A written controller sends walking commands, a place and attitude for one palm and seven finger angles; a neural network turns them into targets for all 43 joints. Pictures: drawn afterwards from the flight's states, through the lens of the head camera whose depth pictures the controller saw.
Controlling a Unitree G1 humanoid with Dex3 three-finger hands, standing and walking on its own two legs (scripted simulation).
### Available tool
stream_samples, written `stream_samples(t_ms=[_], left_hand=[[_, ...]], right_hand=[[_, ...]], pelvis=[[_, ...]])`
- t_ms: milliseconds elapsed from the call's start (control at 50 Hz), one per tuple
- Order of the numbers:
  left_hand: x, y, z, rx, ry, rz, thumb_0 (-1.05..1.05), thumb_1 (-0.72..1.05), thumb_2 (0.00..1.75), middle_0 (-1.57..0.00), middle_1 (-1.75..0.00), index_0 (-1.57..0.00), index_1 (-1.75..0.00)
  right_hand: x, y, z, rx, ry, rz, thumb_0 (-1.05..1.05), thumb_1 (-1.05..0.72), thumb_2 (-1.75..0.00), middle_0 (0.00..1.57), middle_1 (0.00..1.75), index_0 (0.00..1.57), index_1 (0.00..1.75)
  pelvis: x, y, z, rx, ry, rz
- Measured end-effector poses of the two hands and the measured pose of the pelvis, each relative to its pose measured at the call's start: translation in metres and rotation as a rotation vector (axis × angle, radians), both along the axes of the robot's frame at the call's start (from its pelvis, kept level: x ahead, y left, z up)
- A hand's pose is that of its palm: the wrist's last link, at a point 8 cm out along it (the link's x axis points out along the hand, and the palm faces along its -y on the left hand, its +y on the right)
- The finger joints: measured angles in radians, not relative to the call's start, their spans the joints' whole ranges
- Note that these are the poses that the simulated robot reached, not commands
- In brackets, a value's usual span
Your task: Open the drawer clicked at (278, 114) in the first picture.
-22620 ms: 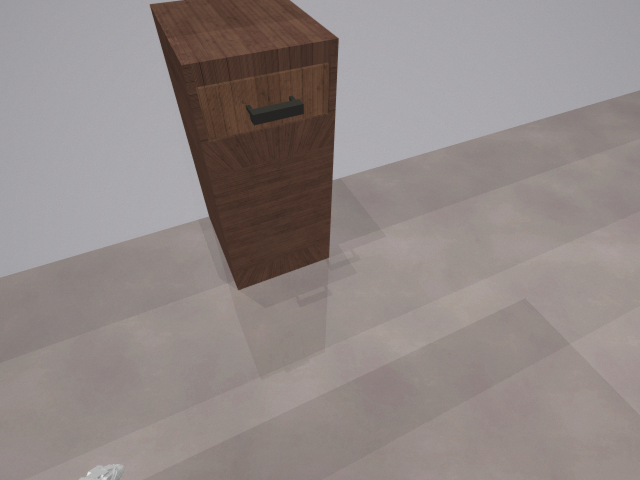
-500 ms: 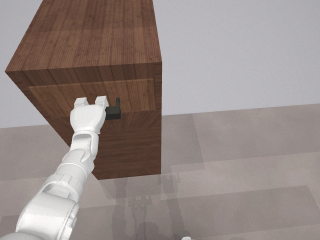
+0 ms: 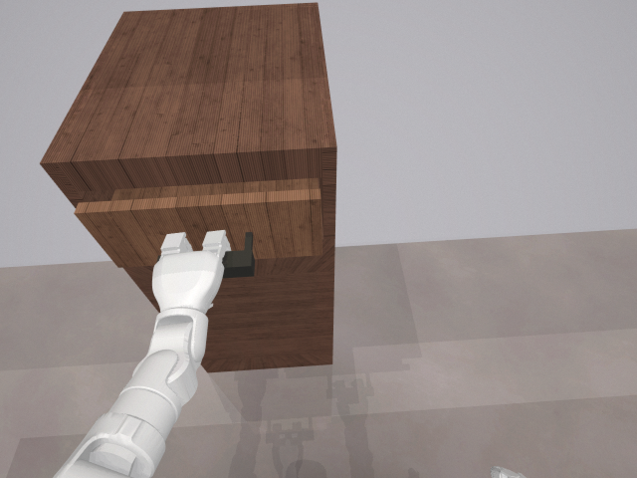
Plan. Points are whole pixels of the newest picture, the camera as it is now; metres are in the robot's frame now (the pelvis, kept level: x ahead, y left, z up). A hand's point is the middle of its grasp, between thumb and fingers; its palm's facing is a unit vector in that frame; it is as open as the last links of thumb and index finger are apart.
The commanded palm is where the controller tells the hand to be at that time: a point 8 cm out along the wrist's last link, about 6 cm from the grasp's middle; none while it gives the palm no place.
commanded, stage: pull the drawer open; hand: left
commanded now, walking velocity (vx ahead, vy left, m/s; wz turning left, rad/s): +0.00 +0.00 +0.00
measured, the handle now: (208, 253) +0.43 +0.18 +0.00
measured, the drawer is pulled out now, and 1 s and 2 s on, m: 0.04 0.17 0.28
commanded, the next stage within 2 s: none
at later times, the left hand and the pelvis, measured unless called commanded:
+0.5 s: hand (197, 342) +0.30 +0.17 -0.02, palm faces +0.00 -0.09 -1.00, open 6.4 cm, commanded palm +0.26 +0.17 +0.04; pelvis +0.00 -0.01 +0.00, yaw +0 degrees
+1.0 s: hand (192, 386) +0.24 +0.17 -0.02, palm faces +0.00 -0.10 -0.99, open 6.4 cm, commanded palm +0.20 +0.17 +0.04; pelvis -0.02 -0.02 +0.00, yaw +0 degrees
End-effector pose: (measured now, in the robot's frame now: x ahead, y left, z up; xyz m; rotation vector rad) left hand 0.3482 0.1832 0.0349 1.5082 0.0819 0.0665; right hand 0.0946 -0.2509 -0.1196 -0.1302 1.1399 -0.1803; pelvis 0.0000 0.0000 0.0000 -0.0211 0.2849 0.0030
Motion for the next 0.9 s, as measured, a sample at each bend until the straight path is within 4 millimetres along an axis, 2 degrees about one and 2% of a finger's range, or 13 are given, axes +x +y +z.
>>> stream_samples(t_ms=[180, 340, 460, 740, 900], left_hand=[[-0.026, -0.002, 0.001, -0.015, 0.005, 0.008, 0.02, 0.65, 0.74, -0.25, -1.35, -0.35, -1.29], [-0.049, -0.004, 0.001, -0.03, 0.007, 0.01, 0.03, 0.65, 0.73, -0.25, -1.35, -0.36, -1.28], [-0.067, -0.005, 0.001, -0.033, -0.001, 0.012, 0.03, 0.65, 0.74, -0.25, -1.35, -0.36, -1.28], [-0.097, -0.008, 0.002, -0.033, 0.008, 0.026, 0.04, 0.64, 0.73, -0.26, -1.35, -0.36, -1.29], [-0.119, -0.01, 0.001, -0.041, -0.002, 0.026, 0.04, 0.64, 0.74, -0.25, -1.35, -0.36, -1.29]], right_hand=[[0.044, 0.01, 0.01, 0.018, -0.107, 0.059, 0.0, -0.91, -0.9, 0.2, 0.29, 0.2, 0.3], [0.064, 0.015, 0.016, 0.034, -0.169, 0.095, 0.0, -0.91, -0.9, 0.2, 0.29, 0.2, 0.3], [0.066, 0.015, 0.017, 0.04, -0.186, 0.114, 0.0, -0.91, -0.9, 0.2, 0.29, 0.2, 0.3], [0.054, 0.008, 0.016, 0.051, -0.209, 0.109, 0.01, -0.91, -0.9, 0.2, 0.29, 0.2, 0.3], [0.055, 0.003, 0.019, 0.04, -0.234, 0.121, 0.01, -0.91, -0.9, 0.2, 0.29, 0.2, 0.3]], pelvis=[[0.004, -0.001, 0.002, 0.004, -0.028, 0.003], [0.004, -0.004, 0.002, 0.009, -0.047, 0.002], [0.001, -0.007, 0.001, 0.013, -0.06, 0.004], [-0.009, -0.013, 0.001, 0.023, -0.086, -0.007], [-0.013, -0.017, 0.0, 0.029, -0.099, -0.012]])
